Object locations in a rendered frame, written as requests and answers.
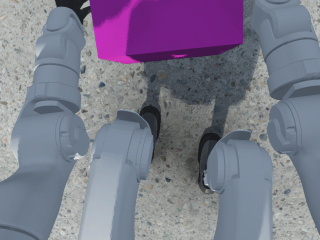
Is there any robot left hand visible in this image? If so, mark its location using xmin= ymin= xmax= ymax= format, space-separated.
xmin=55 ymin=0 xmax=91 ymax=25

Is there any robot left forearm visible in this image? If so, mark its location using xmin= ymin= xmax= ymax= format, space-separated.
xmin=10 ymin=6 xmax=86 ymax=154

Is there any carton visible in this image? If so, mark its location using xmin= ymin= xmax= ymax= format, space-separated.
xmin=89 ymin=0 xmax=244 ymax=64

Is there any robot left upper arm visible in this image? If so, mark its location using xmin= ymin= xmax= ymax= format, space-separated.
xmin=0 ymin=111 xmax=90 ymax=240

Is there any robot right thigh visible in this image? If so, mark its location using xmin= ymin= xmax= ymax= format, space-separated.
xmin=209 ymin=139 xmax=273 ymax=240

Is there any robot right upper arm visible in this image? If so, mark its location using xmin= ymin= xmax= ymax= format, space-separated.
xmin=267 ymin=94 xmax=320 ymax=235

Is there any right robot foot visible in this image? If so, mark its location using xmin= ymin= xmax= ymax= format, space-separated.
xmin=198 ymin=133 xmax=221 ymax=194

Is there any robot right forearm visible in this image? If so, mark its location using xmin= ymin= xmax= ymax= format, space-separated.
xmin=250 ymin=0 xmax=320 ymax=101

